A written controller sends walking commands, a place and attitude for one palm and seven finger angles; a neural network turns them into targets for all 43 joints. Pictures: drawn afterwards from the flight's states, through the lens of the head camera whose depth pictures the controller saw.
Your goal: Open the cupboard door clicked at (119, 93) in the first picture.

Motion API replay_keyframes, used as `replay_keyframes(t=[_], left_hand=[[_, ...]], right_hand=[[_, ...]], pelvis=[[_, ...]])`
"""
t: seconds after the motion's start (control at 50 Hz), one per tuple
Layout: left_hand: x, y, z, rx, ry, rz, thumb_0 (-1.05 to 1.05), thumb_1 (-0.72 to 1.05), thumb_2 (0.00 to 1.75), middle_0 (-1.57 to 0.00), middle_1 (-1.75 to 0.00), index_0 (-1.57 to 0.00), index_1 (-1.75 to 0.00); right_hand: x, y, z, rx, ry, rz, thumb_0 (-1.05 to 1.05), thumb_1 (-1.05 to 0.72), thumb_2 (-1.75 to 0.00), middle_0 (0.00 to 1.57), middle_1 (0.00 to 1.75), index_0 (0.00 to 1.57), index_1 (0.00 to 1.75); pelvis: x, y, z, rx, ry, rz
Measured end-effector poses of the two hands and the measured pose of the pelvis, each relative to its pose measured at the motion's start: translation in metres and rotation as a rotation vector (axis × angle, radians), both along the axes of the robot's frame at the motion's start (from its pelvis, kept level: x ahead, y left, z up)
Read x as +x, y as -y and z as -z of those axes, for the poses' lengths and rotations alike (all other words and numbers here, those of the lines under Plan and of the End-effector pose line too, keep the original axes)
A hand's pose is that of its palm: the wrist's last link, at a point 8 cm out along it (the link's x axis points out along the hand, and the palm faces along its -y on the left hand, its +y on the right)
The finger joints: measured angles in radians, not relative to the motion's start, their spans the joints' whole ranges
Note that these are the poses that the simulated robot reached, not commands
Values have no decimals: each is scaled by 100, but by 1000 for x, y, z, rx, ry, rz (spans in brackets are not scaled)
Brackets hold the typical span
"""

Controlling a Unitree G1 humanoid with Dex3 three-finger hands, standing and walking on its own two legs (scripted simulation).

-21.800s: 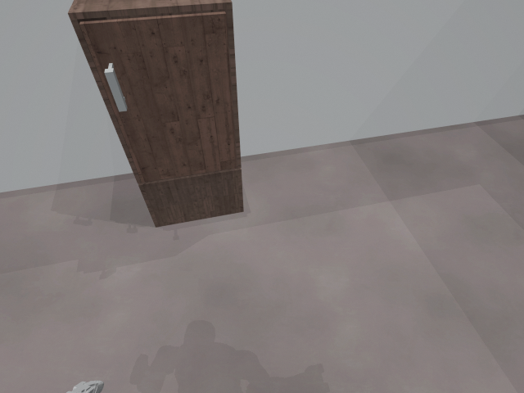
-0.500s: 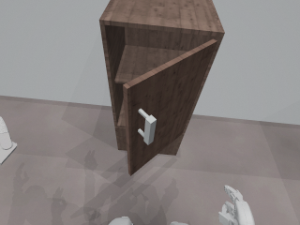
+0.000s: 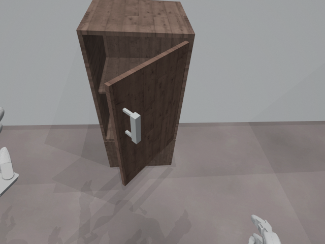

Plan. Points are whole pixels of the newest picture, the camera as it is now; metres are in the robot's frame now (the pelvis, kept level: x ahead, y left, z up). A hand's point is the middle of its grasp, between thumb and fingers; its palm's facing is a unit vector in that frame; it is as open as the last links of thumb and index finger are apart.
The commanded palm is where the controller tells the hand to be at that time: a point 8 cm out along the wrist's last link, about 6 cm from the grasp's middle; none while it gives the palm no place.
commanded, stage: stop stepping back and stand still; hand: left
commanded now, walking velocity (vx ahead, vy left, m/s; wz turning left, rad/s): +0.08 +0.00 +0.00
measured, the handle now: (131, 125) +0.48 +0.11 -0.02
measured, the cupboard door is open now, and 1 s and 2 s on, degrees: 46 46 46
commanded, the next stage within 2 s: let the arm hang, fingers relaxed in 0.42 s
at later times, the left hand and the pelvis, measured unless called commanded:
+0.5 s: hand out of the picture +0.16 +0.27 +0.17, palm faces +0.44 -0.79 -0.43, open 7.4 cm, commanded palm none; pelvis -0.02 +0.01 +0.00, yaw +1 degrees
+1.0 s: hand out of the picture -0.10 +0.21 -0.17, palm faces +0.10 -0.98 -0.19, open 7.1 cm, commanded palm none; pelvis -0.04 +0.03 +0.01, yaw +3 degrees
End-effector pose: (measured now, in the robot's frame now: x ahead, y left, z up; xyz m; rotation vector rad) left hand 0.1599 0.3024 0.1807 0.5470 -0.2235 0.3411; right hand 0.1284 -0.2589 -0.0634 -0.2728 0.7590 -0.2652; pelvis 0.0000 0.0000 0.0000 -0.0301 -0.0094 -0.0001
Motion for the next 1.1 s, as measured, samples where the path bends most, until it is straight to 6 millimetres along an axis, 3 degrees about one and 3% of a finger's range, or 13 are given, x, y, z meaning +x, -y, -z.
replay_keyframes(t=[0.18, 0.28, 0.38, 0.44, 0.52, 0.56, 0.64, 0.72, 0.78, 0.86, 0.96, 1.02, 1.1], left_hand=[[-29, -9, 8, -53, 77, -38, 2, 89, 90, -21, -30, -21, -30], [-25, -20, 4, -58, 93, -82, 2, 89, 90, -21, -30, -21, -30], [-36, -5, -8, 0, 48, -60, 2, 89, 90, -21, -30, -21, -30], [-42, 2, -9, -9, 29, -38, 2, 89, 90, -21, -30, -21, -30], [-38, -8, 0, -39, 18, -83, 2, 89, 90, -21, -30, -21, -30], [-25, -20, 30, -47, -81, -93, 1, 89, 90, -21, -30, -21, -30], [-21, -29, 160, -266, -572, -169, 1, 90, 90, -20, -30, -20, -30], [-73, 11, 273, -478, -1049, -185, 1, 91, 90, -20, -30, -19, -30], [-128, 52, 319, -604, -1311, -167, 2, 91, 90, -20, -30, -19, -30], [-188, 52, 333, -668, -1451, -276, -1, 101, 90, -21, -30, -20, -30], [-250, 47, 326, -674, -1601, -360, 0, 98, 90, -21, -30, -20, -30], [-275, 44, 319, -665, -1659, -404, 0, 95, 90, -20, -30, -20, -30], [-290, 44, 313, -652, -1689, -435, 1, 93, 90, -20, -30, -20, -30]], right_hand=[[-19, -7, 10, -26, -15, -17, 1, -90, -89, 20, 30, 20, 30], [-14, -36, 12, 40, 7, -48, 2, -91, -89, 20, 30, 20, 30], [-4, -63, 11, 140, 46, -132, 2, -90, -89, 20, 30, 20, 30], [-1, -67, 16, 152, 13, -152, 1, -90, -89, 20, 30, 20, 30], [4, -60, 19, 121, -14, -140, 1, -90, -89, 20, 30, 20, 30], [7, -53, 29, 113, -30, -168, 1, -90, -89, 20, 30, 20, 30], [3, -41, 50, 95, -136, -158, 1, -90, -89, 20, 30, 20, 30], [-20, -36, 51, 75, -224, -114, 1, -91, -89, 20, 30, 20, 30], [-47, -36, 49, 57, -312, -80, 1, -91, -89, 20, 30, 20, 30], [-87, -42, 52, 56, -462, -62, 1, -91, -89, 20, 30, 20, 30], [-129, -56, 64, 106, -599, -35, 1, -91, -89, 20, 30, 19, 30], [-148, -67, 71, 146, -642, -20, 1, -91, -89, 20, 30, 20, 30], [-167, -78, 78, 188, -675, -5, 1, -91, -89, 20, 30, 20, 30]], pelvis=[[-13, -11, 8, -28, 43, -18], [-21, -12, 4, -3, 42, -18], [-30, -6, 0, 22, 9, -18], [-28, -8, -1, 19, 2, -8], [-17, -13, -2, 19, -7, -14], [-17, -19, 4, 10, -22, -39], [-22, -27, 10, 27, -31, -54], [-25, -28, 8, 33, -9, -52], [-28, -27, 4, 31, 9, -49], [-33, -25, -2, 18, 14, -60], [-38, -29, -5, 13, 14, -62], [-40, -31, -6, 15, 17, -60], [-42, -33, -7, 20, 23, -55]])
